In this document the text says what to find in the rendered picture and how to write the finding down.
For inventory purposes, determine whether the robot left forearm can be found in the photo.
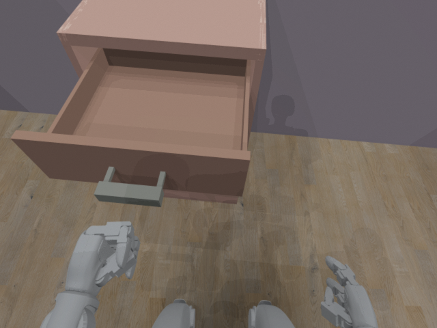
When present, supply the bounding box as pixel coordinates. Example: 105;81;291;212
40;290;100;328

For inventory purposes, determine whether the right robot thigh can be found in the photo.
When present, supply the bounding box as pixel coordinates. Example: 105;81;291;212
248;305;295;328

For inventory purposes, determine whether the left robot thigh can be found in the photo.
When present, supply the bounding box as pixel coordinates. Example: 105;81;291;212
152;303;195;328

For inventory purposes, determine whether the cabinet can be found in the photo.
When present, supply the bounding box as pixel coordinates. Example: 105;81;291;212
57;0;266;204

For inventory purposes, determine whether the robot right hand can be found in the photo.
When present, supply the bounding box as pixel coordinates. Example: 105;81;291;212
321;256;378;328

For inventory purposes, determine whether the robot thigh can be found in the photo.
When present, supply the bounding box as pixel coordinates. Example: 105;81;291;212
248;305;295;328
152;303;195;328

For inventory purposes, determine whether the robot left hand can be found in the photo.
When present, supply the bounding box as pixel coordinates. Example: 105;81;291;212
65;221;140;297

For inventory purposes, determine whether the drawer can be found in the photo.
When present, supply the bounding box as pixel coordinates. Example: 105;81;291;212
10;48;251;197

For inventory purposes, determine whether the handle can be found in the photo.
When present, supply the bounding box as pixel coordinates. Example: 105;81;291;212
94;167;166;207

